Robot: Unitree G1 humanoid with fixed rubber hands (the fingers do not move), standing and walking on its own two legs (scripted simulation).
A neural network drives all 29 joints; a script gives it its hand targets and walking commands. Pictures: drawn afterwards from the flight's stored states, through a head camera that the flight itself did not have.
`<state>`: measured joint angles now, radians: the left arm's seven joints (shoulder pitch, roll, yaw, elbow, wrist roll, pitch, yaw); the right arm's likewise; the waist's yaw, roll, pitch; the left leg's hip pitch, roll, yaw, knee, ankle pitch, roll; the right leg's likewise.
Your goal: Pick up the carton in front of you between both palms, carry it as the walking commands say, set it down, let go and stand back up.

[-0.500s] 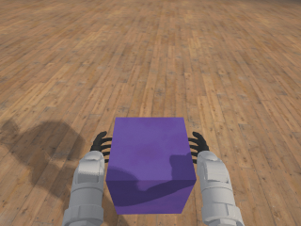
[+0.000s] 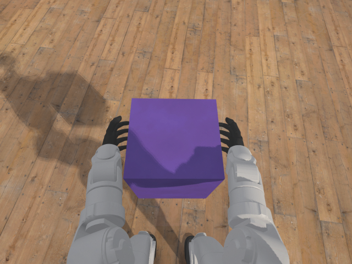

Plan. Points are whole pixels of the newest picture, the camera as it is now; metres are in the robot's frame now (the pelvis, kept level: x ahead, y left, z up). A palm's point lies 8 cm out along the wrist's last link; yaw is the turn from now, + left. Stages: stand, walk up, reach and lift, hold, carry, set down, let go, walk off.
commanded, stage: set down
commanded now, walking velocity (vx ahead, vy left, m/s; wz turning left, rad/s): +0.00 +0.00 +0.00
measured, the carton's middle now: (173, 154) +0.37 +0.01 -0.11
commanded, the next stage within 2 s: none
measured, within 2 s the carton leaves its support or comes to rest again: rests again in 1.90 s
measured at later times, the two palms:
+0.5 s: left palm (121, 151) +0.41 +0.18 -0.19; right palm (213, 151) +0.42 -0.12 -0.19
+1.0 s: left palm (126, 157) +0.45 +0.19 -0.35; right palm (201, 154) +0.47 -0.11 -0.35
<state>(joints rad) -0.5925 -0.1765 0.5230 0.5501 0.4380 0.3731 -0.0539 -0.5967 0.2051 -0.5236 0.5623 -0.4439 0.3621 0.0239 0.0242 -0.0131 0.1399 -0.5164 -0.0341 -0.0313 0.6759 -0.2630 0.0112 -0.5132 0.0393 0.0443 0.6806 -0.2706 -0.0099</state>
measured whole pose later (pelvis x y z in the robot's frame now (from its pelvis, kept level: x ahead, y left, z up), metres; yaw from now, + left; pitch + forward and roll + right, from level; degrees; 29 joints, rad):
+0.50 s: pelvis -0.02 +0.00 -0.12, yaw +0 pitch +38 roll +0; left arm -0.80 -0.09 0.50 0.57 0.28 0.27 -0.01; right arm -0.80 0.13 -0.48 0.58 -0.26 0.26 -0.05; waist 0.03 -0.03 -0.14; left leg -1.50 -0.07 -0.06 1.25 -0.42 -0.01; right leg -1.49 0.09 0.07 1.25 -0.42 0.02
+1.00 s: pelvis -0.05 +0.00 -0.25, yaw -1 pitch +46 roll -1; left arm -1.13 0.06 0.49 0.68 0.21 0.31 0.04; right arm -1.16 -0.01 -0.45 0.73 -0.20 0.29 -0.10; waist 0.05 -0.04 -0.04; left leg -2.00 -0.10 -0.06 1.73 -0.52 -0.03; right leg -1.99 0.13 0.06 1.72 -0.52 0.04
